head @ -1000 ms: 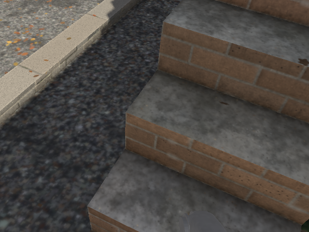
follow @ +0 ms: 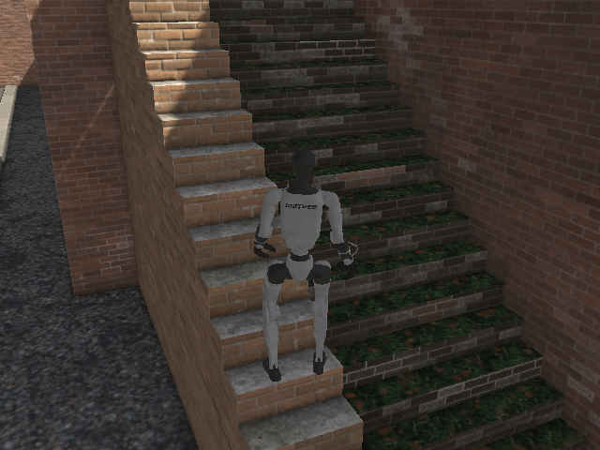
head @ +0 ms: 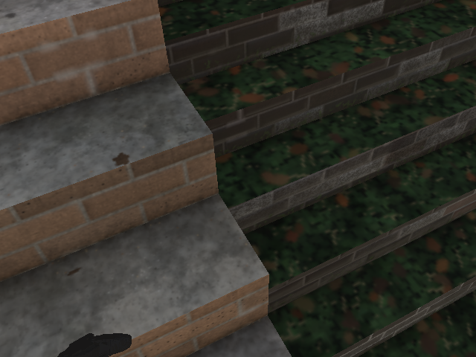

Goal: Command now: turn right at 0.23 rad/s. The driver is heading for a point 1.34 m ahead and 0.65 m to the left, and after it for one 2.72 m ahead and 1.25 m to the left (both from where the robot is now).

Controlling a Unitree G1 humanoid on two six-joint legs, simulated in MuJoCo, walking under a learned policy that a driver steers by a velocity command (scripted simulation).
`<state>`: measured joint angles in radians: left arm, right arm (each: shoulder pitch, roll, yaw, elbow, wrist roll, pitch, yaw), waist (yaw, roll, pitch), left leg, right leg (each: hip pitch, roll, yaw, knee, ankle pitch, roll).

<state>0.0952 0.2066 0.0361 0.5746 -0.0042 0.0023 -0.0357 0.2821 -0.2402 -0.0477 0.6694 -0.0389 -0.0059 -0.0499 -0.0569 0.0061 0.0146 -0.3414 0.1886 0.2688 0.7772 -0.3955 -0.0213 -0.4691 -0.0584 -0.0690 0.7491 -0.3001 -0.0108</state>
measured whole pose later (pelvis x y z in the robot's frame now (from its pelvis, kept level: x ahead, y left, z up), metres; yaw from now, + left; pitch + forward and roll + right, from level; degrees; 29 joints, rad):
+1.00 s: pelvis +0.03 -0.01 +0.01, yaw +43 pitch +2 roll -1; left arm 0.19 0.20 0.03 0.54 0.05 -0.01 0.07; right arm 0.09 -0.29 -0.10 0.59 -0.04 0.04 -0.02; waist 0.03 0.07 0.00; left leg -0.66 -0.06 -0.08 1.43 -0.41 -0.07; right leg -0.37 0.02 -0.13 0.67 -0.34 -0.07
